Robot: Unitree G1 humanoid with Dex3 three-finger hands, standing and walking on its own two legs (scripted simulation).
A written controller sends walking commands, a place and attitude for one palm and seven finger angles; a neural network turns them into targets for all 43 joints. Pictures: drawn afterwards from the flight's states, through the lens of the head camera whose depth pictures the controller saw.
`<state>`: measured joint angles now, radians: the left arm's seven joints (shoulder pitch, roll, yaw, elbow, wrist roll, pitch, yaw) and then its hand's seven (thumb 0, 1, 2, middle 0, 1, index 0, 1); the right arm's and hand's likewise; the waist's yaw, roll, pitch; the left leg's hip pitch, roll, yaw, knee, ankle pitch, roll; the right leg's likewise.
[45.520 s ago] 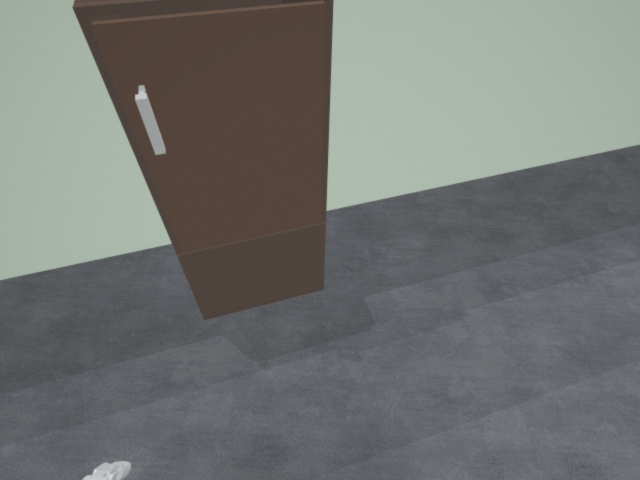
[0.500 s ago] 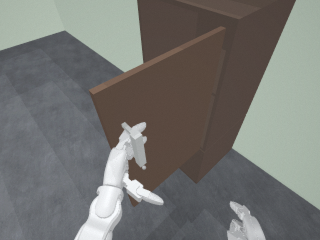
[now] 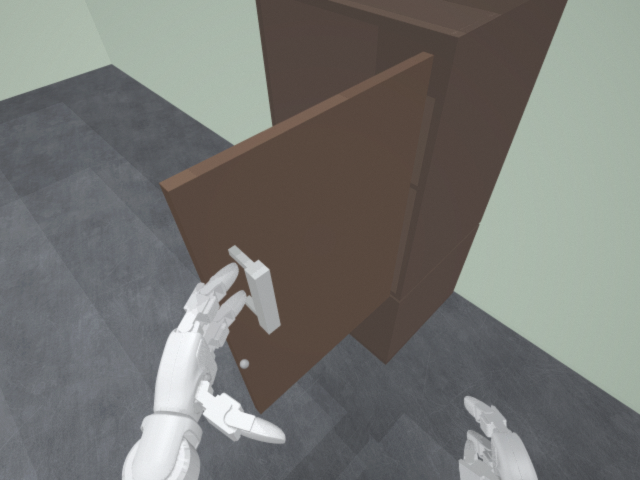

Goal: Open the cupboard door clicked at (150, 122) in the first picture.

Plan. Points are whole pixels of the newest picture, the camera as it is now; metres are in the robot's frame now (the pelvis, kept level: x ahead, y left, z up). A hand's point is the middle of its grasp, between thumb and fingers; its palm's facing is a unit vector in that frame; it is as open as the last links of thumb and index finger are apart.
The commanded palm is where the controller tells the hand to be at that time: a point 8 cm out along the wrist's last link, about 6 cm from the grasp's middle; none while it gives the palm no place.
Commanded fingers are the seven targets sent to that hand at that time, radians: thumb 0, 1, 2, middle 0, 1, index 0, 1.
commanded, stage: slide the hand sideways off the handle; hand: left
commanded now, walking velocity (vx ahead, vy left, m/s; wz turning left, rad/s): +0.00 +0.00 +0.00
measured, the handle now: (254, 290) +0.32 +0.11 +0.08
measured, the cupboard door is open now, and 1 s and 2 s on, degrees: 89 88 88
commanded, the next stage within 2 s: draw the hand back to the body in 0.54 s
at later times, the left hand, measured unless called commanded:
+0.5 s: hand (193, 401) +0.19 +0.15 +0.08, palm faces +0.02 -1.00 -0.04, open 16.3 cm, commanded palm +0.15 +0.20 +0.08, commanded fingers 0.00 -0.50 0.30 -0.15 -0.30 -0.15 -0.30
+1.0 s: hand (139, 397) +0.18 +0.19 +0.11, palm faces +0.04 -1.00 -0.07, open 16.3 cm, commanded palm +0.15 +0.25 +0.12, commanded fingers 0.00 -0.50 0.30 -0.15 -0.30 -0.15 -0.30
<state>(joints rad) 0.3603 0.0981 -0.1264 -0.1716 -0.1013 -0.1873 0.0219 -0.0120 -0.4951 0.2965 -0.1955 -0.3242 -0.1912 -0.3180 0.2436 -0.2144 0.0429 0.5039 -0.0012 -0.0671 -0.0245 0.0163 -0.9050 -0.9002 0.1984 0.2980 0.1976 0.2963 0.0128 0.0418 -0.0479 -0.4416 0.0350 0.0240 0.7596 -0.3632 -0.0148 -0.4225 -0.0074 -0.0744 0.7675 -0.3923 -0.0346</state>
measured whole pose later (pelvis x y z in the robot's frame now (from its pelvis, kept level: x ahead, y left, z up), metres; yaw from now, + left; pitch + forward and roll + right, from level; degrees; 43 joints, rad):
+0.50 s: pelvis +0.02 +0.00 -0.01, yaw +1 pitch +6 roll -1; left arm 0.61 0.17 0.00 -0.35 -0.19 -0.25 -0.15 -0.01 -0.49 0.30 -0.15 -0.30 -0.15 -0.30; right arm 0.26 -0.22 0.03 0.46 0.01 -0.13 -0.04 0.02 -0.90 -0.90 0.20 0.30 0.20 0.30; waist 0.04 0.04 -0.08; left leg -0.55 0.03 0.00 0.89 -0.44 -0.01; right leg -0.51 -0.02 -0.10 0.87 -0.47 -0.03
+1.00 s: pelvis +0.01 +0.01 -0.01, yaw +1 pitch +3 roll -2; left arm 0.58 0.23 0.13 -0.39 -0.28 -0.14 -0.20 -0.01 -0.50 0.30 -0.15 -0.30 -0.15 -0.30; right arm 0.27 -0.23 0.05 0.49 0.04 -0.17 -0.08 0.02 -0.90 -0.90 0.20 0.30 0.20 0.30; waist 0.04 0.06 -0.09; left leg -0.50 0.03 -0.01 0.87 -0.42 0.00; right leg -0.45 -0.01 -0.10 0.82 -0.43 -0.02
